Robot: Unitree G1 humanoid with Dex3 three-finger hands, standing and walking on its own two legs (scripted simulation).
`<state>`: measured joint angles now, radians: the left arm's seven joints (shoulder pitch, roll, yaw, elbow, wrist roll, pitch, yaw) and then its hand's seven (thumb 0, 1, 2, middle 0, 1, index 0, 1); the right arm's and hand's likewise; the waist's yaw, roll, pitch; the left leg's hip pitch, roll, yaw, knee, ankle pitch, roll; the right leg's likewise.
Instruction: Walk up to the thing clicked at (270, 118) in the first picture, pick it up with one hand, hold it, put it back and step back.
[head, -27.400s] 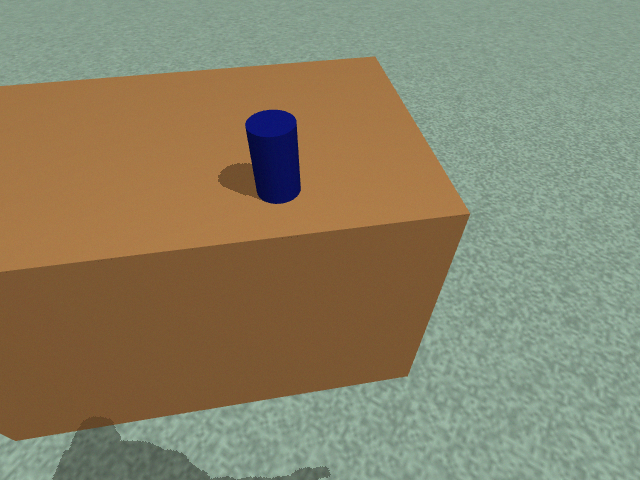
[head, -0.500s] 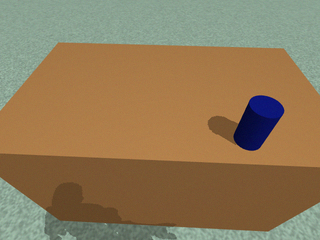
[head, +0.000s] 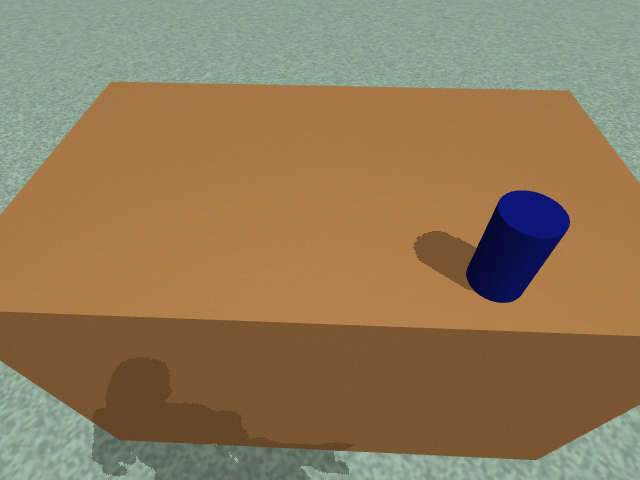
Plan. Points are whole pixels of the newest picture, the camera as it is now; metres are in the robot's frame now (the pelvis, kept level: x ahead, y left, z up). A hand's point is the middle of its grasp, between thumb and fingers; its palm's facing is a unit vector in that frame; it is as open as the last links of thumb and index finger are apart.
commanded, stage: stand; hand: right
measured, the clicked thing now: (511, 249) +0.42 -0.25 +0.04
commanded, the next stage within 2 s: step back in 1.86 s
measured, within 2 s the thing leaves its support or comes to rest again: neither
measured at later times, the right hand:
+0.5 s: hand out of the picture +0.07 -0.25 -0.15, palm faces -0.01 +0.94 -0.35, open 7.4 cm
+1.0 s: hand out of the picture +0.06 -0.25 -0.16, palm faces -0.01 +0.94 -0.34, open 7.4 cm
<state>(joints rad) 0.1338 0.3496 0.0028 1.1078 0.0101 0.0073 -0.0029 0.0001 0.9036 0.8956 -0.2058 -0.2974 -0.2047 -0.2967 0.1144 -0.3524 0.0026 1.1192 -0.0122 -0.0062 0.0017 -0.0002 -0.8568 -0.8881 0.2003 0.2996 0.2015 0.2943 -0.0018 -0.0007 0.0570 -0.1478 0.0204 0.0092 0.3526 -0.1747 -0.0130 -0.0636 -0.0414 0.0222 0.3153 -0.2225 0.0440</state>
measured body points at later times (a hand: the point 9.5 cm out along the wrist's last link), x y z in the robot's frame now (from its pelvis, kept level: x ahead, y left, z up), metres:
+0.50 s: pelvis +0.00 +0.00 +0.00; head +0.01 +0.01 +0.45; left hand +0.07 +0.30 -0.14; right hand +0.07 -0.30 -0.13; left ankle +0.01 +0.13 -0.75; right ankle -0.03 -0.15 -0.75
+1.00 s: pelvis +0.00 +0.01 +0.00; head +0.01 +0.01 +0.45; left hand +0.06 +0.31 -0.14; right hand +0.06 -0.30 -0.13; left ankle +0.01 +0.13 -0.75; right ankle -0.03 -0.15 -0.75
